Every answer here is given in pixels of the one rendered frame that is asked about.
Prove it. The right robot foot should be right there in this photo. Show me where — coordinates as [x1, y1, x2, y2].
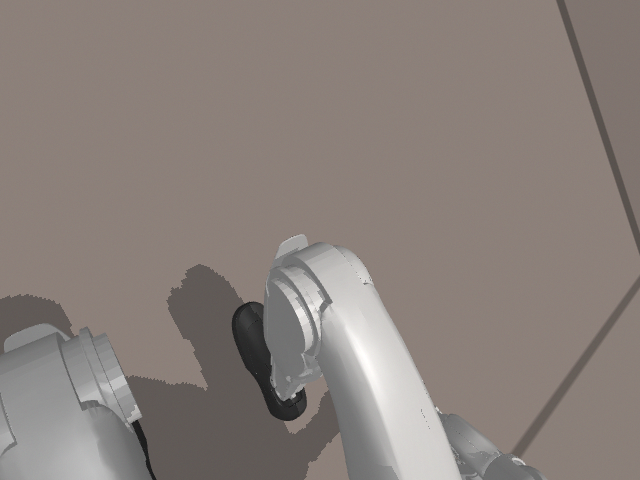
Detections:
[232, 302, 307, 421]

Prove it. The right robot arm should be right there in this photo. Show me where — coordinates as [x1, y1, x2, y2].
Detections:
[483, 454, 547, 480]

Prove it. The right robot hand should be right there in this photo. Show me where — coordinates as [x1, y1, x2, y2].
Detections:
[434, 405, 503, 480]

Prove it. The left robot foot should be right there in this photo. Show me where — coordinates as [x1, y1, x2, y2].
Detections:
[132, 420, 156, 480]

